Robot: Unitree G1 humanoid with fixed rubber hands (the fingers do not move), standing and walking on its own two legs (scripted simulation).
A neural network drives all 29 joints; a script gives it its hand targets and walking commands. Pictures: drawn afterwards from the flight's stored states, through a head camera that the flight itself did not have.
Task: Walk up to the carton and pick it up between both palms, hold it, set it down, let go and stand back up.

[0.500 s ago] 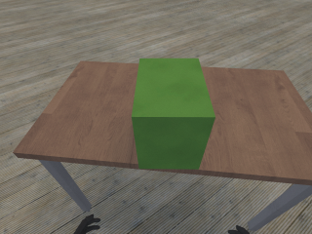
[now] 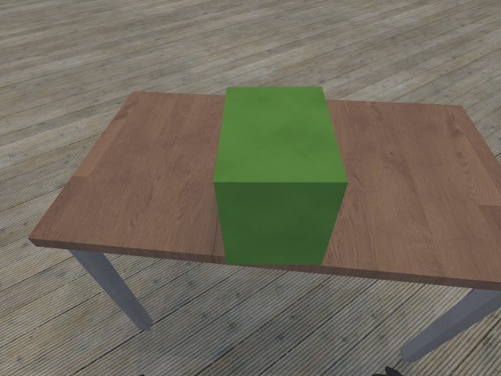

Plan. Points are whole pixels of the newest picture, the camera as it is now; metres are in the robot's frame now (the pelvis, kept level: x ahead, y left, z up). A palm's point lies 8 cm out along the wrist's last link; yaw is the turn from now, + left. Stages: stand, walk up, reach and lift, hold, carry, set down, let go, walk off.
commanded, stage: stand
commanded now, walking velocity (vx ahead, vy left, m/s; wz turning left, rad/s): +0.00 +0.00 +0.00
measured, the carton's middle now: (274, 175) +0.48 -0.02 +0.05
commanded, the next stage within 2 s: walk up in 1.88 s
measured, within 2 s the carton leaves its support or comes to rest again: neither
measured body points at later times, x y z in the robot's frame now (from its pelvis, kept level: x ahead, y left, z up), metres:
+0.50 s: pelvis -0.01 -0.01 +0.00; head +0.01 -0.02 +0.45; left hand +0.07 +0.21 -0.13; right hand +0.06 -0.25 -0.14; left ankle +0.00 +0.10 -0.73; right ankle +0.01 -0.13 -0.73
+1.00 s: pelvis +0.00 -0.01 +0.01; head +0.01 -0.01 +0.46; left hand +0.03 +0.22 -0.14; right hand +0.02 -0.25 -0.14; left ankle +0.00 +0.10 -0.73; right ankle +0.01 -0.13 -0.73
